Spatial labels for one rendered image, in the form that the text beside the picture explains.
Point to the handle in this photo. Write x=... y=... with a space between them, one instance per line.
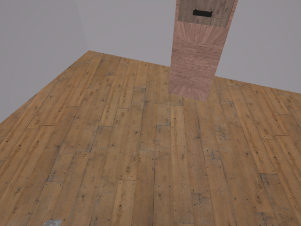
x=202 y=13

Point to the drawer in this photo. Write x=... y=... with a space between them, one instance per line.
x=220 y=12

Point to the cabinet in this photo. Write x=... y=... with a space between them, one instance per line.
x=196 y=52

